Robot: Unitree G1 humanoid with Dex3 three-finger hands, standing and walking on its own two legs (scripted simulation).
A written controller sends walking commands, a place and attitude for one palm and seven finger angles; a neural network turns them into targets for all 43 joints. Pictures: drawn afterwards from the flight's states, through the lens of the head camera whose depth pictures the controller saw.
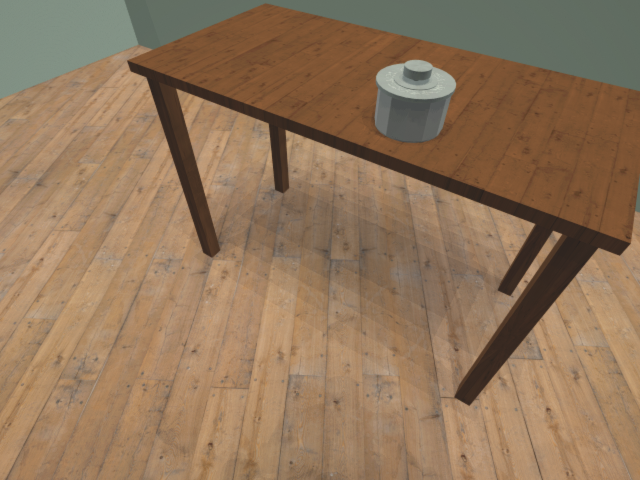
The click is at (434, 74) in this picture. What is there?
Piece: lid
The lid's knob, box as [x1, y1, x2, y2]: [403, 60, 432, 79]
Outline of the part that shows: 404,64 403,74 409,78 425,79 430,76 432,66 428,62 422,60 410,60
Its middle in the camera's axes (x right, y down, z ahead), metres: +0.19 -0.33 +0.75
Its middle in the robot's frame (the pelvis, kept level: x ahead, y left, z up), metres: +0.81 -0.14 +0.15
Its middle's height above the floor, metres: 0.93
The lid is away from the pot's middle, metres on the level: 0.00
